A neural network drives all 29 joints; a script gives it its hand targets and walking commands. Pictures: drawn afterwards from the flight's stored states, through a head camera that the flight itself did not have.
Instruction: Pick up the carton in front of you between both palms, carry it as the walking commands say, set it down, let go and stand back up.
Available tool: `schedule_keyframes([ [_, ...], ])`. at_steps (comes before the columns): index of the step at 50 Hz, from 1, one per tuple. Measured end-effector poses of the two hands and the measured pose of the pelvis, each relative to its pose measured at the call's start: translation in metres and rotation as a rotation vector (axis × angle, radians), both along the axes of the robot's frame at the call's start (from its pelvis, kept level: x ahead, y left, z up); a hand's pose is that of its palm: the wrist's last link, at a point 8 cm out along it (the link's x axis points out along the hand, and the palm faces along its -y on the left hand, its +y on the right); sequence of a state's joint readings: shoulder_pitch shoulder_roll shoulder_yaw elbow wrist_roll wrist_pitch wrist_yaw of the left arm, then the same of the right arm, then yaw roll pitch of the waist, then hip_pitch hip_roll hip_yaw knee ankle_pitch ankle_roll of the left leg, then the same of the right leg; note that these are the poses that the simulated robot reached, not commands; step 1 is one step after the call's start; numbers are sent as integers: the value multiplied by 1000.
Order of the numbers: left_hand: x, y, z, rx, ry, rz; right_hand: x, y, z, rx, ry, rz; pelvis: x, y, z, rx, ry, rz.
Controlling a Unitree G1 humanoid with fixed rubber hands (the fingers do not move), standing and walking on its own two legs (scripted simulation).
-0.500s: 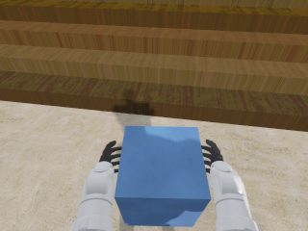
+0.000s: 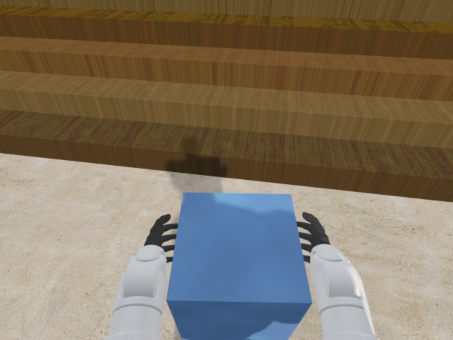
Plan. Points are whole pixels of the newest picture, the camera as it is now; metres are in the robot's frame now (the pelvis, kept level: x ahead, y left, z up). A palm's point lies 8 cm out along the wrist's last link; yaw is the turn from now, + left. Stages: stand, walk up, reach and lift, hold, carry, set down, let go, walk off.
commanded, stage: reach and lift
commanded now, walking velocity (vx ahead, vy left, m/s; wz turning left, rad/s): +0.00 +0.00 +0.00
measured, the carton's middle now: (235, 271) +0.29 +0.00 -0.04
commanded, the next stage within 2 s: hold in 0.02 s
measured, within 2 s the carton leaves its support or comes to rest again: neither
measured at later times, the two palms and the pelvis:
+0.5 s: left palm (151, 252) +0.27 +0.15 +0.05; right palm (322, 252) +0.27 -0.15 +0.05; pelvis -0.02 +0.00 +0.00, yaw +0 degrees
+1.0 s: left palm (157, 202) +0.36 +0.15 +0.08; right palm (313, 201) +0.37 -0.15 +0.08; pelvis +0.09 +0.00 -0.03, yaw +2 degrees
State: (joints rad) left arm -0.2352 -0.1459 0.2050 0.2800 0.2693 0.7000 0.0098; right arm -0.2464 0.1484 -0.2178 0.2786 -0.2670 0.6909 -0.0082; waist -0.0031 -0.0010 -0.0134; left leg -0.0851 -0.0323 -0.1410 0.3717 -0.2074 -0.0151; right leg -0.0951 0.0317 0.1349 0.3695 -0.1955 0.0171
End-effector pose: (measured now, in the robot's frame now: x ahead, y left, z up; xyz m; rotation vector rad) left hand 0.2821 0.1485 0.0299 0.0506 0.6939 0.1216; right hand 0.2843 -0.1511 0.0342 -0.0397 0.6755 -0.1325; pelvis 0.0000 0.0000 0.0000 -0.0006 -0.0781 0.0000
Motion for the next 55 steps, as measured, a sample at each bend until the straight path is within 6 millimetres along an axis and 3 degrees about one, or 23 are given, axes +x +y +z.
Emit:
schedule_keyframes([
  [12, -8, 3, 20, -9, -42, 14, -7, 3, 19, 11, -42, -2, -9, 2, 0, -1, -33, -2],
  [24, -8, 0, 16, -17, -16, 12, -10, 0, 14, 19, -17, -18, -18, 2, -2, 0, -44, -3],
  [35, 0, 2, 21, -20, -37, 27, 2, 2, 20, 20, -37, -9, -8, 0, -4, -1, 14, -1],
  [41, 23, 4, 38, -41, -98, 52, 26, 4, 36, 51, -98, -20, 14, 0, -11, -4, 90, -1],
  [47, 57, 1, 54, -61, -146, 65, 60, 1, 52, 66, -145, -26, 64, -3, -21, -5, 146, 4],
  [50, 78, 2, 50, -76, -123, 72, 82, 2, 48, 70, -121, -33, 94, -2, -26, -9, 174, 36],
  [55, 108, 14, 27, -98, -34, 104, 118, 14, 32, 68, -33, -31, 141, 5, -28, 20, 208, 8],
])
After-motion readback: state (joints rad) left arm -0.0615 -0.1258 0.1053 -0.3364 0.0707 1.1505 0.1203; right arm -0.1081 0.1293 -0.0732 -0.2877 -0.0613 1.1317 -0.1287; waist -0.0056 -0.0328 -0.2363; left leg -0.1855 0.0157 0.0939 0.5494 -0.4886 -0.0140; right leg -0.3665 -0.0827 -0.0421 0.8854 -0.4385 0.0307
